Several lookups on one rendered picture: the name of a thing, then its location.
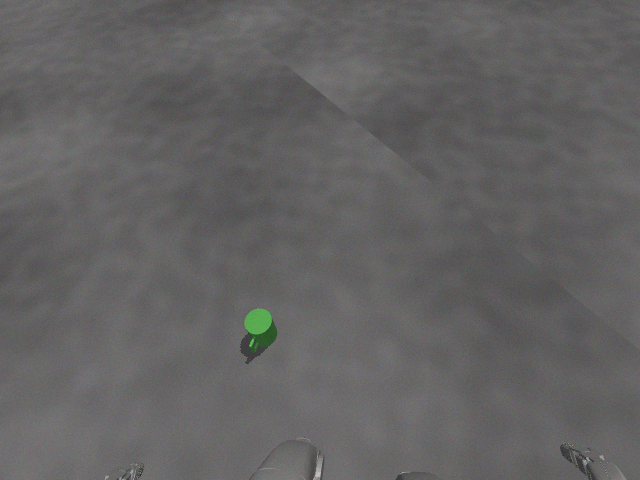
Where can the mug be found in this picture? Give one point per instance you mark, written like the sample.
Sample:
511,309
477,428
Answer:
261,328

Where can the left robot hand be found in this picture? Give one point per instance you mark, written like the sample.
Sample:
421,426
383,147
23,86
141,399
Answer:
128,472

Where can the right robot hand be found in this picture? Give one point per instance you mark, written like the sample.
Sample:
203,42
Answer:
591,463

